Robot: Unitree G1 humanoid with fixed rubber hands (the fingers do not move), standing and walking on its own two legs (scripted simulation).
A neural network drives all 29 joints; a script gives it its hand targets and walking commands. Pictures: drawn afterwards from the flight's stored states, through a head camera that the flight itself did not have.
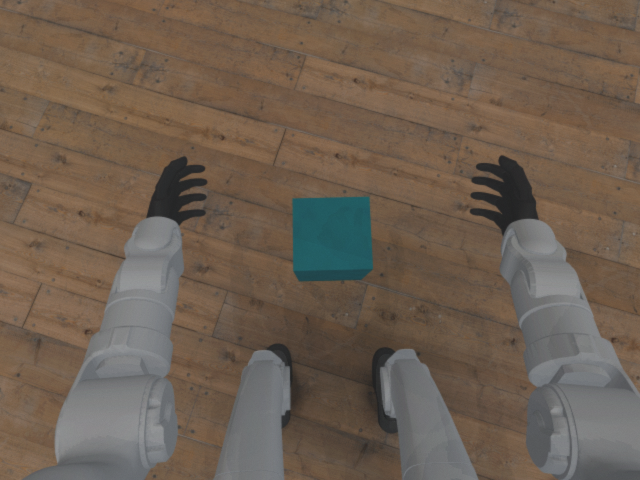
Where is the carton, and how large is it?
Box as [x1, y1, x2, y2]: [293, 197, 372, 280]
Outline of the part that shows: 368,197 293,198 293,270 299,280 360,279 372,269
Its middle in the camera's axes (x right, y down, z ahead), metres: +0.03 +0.01 +0.96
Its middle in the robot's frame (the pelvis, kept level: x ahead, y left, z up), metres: +0.47 -0.01 -0.56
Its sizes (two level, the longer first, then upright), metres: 0.169 0.160 0.244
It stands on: the floor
